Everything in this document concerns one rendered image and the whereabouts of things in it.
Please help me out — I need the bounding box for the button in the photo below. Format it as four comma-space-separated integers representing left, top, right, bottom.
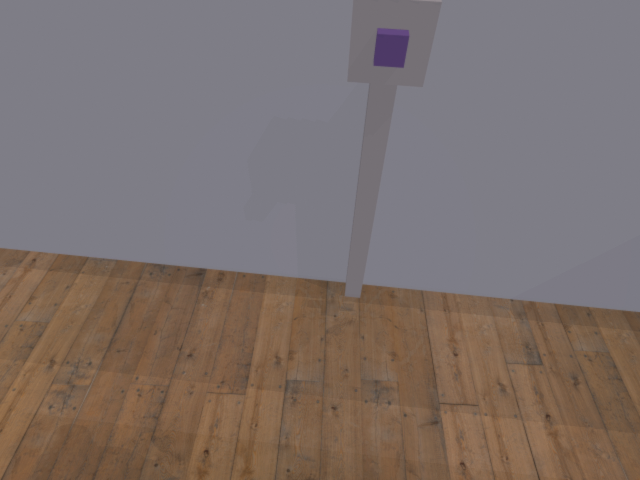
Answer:
374, 28, 409, 68

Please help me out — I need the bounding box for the panel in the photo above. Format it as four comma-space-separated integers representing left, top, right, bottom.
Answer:
345, 0, 442, 298

